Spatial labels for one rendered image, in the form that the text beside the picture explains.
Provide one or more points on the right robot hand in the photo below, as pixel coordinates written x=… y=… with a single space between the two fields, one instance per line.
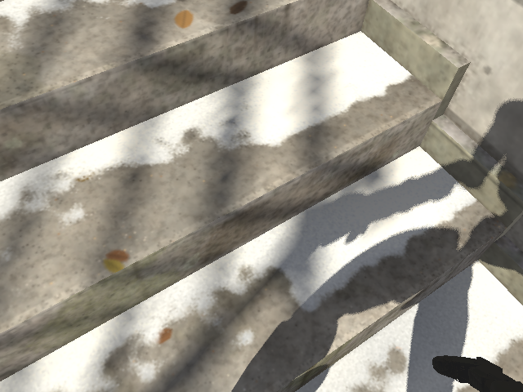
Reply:
x=480 y=373

